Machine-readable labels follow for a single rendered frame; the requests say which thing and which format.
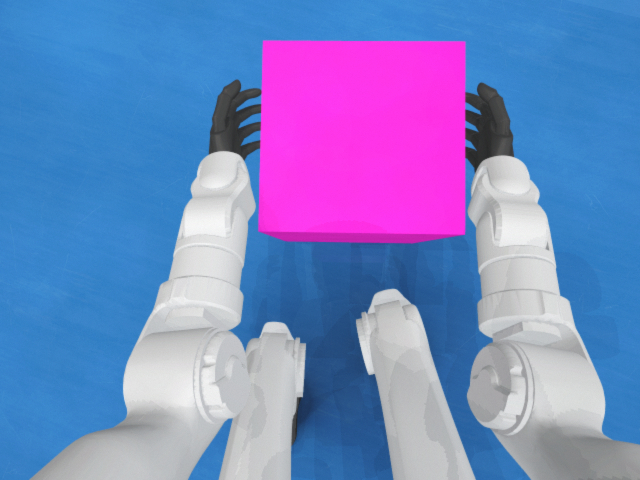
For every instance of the robot left foot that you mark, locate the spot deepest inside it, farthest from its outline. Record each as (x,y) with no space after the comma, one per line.
(294,422)

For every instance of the right robot upper arm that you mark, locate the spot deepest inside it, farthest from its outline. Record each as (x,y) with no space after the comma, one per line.
(546,407)

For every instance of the left robot thigh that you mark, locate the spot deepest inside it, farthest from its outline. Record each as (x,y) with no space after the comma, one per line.
(259,442)

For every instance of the right robot hand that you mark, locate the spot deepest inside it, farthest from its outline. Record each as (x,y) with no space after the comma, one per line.
(494,137)

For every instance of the left robot upper arm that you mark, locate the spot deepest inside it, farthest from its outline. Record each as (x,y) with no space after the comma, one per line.
(180,387)

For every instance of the robot left forearm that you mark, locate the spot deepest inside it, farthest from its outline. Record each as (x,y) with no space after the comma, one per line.
(203,289)

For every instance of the carton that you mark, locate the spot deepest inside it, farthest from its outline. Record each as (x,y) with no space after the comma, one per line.
(362,141)

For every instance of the robot right forearm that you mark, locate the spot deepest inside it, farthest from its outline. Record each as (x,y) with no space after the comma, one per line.
(520,293)

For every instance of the left robot hand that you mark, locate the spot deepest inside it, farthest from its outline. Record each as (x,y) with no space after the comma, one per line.
(225,134)

